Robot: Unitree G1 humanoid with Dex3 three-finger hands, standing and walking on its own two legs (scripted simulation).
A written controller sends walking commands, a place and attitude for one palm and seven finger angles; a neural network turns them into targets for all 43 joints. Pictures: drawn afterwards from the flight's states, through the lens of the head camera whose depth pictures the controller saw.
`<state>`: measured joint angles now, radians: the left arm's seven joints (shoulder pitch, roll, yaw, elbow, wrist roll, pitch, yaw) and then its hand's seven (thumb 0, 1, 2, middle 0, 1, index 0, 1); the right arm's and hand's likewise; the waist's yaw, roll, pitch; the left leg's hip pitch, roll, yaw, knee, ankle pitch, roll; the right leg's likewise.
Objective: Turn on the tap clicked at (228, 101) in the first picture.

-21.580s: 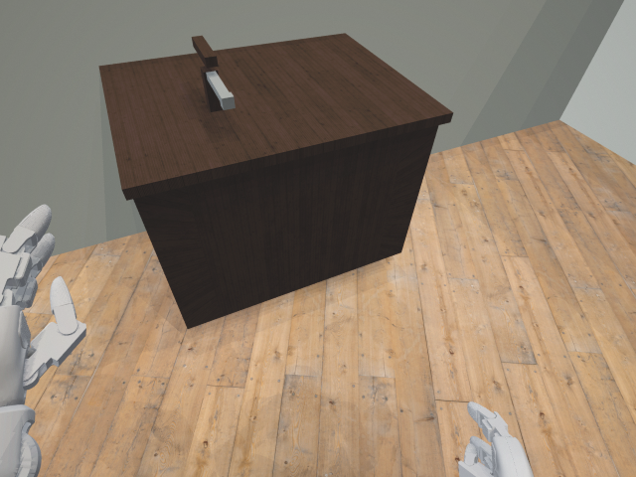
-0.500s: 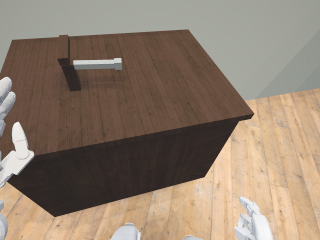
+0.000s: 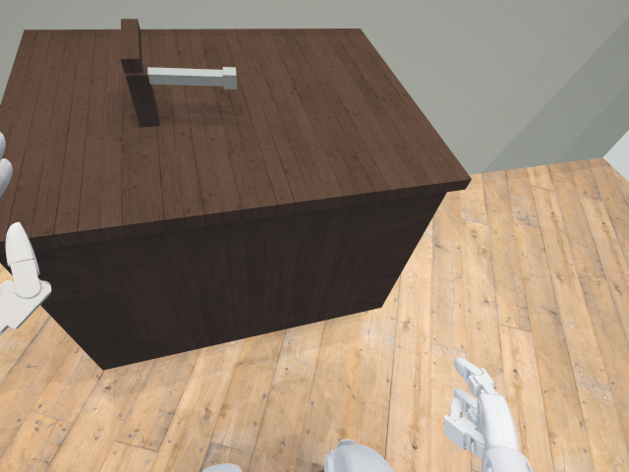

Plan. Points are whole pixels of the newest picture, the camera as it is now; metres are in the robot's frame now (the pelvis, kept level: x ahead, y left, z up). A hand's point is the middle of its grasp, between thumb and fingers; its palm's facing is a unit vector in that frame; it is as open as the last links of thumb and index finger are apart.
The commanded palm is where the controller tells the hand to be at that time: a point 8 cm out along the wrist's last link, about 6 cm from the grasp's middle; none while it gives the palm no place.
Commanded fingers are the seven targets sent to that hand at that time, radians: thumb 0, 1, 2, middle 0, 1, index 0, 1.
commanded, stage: stop stepping back and stand still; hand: left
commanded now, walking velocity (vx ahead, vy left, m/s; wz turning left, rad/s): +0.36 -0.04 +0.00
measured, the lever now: (229, 78) +0.75 +0.19 +0.07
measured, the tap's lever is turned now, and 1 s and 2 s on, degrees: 83 83 83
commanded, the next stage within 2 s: stand and check the lever's angle in 0.88 s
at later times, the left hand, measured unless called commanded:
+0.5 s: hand out of the picture +0.10 +0.22 +0.19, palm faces +0.42 -0.83 -0.37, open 7.5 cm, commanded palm +0.05 +0.26 +0.20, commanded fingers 0.00 0.90 0.90 -0.20 -0.30 -0.20 -0.30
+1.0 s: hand out of the picture +0.09 +0.20 +0.20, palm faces +0.45 -0.80 -0.41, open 7.5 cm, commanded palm +0.04 +0.24 +0.20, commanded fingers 0.00 0.90 0.90 -0.20 -0.30 -0.20 -0.30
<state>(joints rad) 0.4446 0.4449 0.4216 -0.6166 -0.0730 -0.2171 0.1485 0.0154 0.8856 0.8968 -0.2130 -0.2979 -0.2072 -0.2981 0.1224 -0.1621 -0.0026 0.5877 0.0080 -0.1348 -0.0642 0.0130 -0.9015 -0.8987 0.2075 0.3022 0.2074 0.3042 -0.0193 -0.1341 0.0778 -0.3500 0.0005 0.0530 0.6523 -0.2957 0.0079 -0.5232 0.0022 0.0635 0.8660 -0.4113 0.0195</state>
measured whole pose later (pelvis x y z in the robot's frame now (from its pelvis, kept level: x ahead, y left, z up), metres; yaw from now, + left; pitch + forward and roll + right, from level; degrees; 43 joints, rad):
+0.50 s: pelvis -0.11 -0.02 +0.00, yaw +1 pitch -1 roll +2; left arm 0.46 0.42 0.39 -0.55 -0.04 -0.16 0.15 0.02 0.89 0.90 -0.21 -0.30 -0.21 -0.30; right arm 0.24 -0.17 0.00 0.66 0.02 -0.15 -0.06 0.01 -0.90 -0.90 0.21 0.30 0.21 0.30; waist -0.03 -0.09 -0.02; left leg -0.29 0.00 0.06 0.69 -0.41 0.02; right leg -0.56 0.01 0.01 1.05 -0.42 -0.02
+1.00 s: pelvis -0.11 -0.05 +0.01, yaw +3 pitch -1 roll +0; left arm 0.49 0.42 0.38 -0.56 -0.06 -0.16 0.17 0.02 0.88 0.90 -0.21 -0.30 -0.21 -0.30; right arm 0.22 -0.20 -0.02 0.63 0.02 -0.15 -0.08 0.01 -0.90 -0.90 0.20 0.30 0.20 0.30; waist -0.02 -0.02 0.02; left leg -0.29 0.02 0.01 0.63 -0.33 -0.01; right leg -0.37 0.01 -0.03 0.73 -0.40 0.00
